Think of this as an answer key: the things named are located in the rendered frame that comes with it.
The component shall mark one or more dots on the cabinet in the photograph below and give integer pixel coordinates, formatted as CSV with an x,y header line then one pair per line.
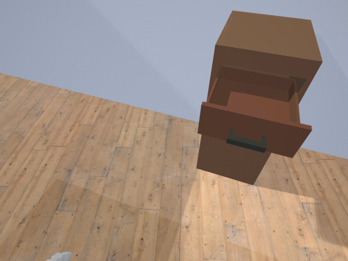
x,y
269,44

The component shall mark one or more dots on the drawer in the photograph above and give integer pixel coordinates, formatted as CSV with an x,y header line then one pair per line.
x,y
255,104

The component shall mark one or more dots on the handle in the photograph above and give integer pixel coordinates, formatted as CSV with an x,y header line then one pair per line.
x,y
247,143

